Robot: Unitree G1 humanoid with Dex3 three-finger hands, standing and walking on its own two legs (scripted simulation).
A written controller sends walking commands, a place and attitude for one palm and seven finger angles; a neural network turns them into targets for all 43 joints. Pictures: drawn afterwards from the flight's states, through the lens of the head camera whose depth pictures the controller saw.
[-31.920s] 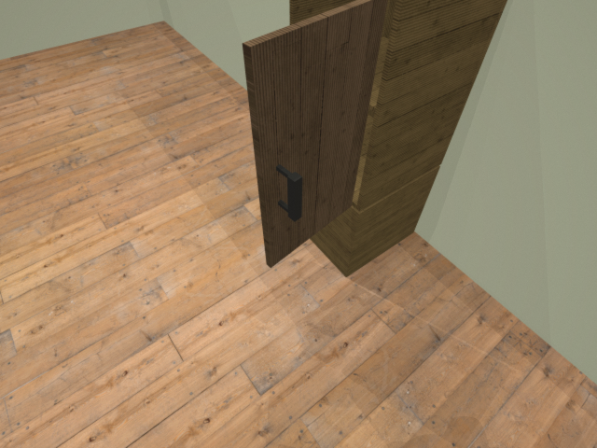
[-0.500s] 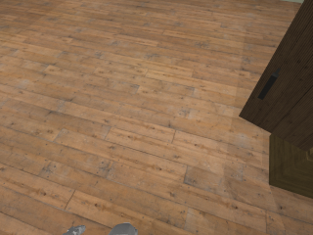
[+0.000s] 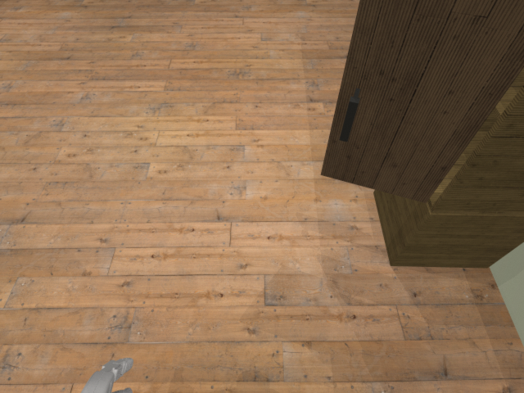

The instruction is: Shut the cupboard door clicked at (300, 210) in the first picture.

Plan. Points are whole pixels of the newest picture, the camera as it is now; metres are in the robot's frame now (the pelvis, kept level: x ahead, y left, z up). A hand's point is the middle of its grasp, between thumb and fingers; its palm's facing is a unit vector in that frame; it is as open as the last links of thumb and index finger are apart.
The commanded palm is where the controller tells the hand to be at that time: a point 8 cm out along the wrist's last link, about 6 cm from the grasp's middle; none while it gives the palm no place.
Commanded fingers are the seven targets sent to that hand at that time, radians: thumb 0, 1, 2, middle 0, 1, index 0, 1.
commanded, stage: turn to face it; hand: left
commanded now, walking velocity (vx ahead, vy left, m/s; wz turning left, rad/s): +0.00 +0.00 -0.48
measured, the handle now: (350, 115) +0.74 -0.19 -0.05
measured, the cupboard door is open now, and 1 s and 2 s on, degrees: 71 71 71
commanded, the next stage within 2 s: take the last steps up to it in 0.44 s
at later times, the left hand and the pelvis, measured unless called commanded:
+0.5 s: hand (150, 379) +0.16 +0.21 -0.15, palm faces -0.19 -0.96 -0.19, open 7.4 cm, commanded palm none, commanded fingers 0.00 0.90 0.90 -0.20 -0.30 -0.20 -0.30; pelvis +0.03 +0.02 +0.02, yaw -12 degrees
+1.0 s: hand (181, 372) +0.17 +0.16 -0.18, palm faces -0.32 -0.94 -0.14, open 7.4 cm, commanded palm none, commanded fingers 0.00 0.90 0.90 -0.20 -0.30 -0.20 -0.30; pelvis +0.11 -0.01 +0.00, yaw -20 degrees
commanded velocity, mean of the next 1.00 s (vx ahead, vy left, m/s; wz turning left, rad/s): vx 0.14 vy -0.07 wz -0.26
